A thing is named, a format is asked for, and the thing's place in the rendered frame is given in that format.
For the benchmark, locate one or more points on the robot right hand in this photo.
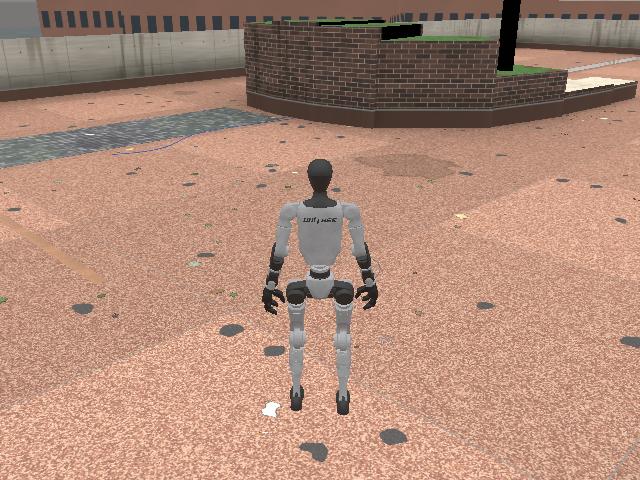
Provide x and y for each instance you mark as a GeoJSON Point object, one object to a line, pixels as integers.
{"type": "Point", "coordinates": [372, 293]}

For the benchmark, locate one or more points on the robot left upper arm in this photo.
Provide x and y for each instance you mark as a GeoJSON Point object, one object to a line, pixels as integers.
{"type": "Point", "coordinates": [287, 213]}

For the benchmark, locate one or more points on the right robot forearm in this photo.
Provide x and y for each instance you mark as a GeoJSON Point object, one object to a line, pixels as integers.
{"type": "Point", "coordinates": [365, 267]}

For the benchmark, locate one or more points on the left robot foot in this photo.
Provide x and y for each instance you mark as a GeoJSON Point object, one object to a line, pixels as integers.
{"type": "Point", "coordinates": [296, 402]}

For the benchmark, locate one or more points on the right robot foot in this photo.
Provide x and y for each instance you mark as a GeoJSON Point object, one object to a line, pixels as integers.
{"type": "Point", "coordinates": [343, 406]}

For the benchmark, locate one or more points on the robot right upper arm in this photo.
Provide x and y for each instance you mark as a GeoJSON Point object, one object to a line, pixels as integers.
{"type": "Point", "coordinates": [351, 212]}

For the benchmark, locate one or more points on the robot left hand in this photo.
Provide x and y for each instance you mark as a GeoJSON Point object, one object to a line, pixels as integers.
{"type": "Point", "coordinates": [268, 301]}

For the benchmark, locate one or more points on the robot foot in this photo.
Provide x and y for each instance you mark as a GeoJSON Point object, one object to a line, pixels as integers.
{"type": "Point", "coordinates": [296, 402]}
{"type": "Point", "coordinates": [343, 406]}

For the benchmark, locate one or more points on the left robot forearm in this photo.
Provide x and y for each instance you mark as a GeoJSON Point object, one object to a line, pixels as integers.
{"type": "Point", "coordinates": [274, 270]}

